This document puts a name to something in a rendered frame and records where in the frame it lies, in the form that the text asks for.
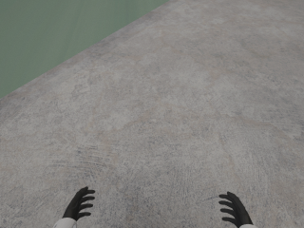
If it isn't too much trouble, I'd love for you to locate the robot right hand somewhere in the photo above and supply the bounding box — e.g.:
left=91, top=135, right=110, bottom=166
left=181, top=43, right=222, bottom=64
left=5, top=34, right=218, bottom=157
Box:
left=218, top=191, right=254, bottom=228

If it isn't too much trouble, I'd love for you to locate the left robot forearm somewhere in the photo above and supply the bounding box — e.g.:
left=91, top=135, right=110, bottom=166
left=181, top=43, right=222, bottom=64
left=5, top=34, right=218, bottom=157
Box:
left=53, top=218, right=77, bottom=228

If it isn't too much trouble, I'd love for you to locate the robot left hand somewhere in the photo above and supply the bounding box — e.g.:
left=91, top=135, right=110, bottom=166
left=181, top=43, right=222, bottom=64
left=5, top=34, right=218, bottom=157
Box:
left=62, top=187, right=96, bottom=221

